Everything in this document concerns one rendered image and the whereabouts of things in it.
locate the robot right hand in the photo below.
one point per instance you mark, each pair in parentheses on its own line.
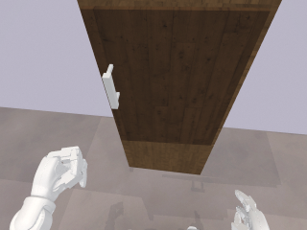
(252,217)

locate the cupboard door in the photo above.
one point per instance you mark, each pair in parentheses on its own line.
(176,68)

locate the handle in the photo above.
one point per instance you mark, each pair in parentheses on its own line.
(112,95)

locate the robot left forearm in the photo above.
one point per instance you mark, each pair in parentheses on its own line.
(35,214)

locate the robot left hand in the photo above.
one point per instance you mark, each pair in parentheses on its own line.
(52,177)

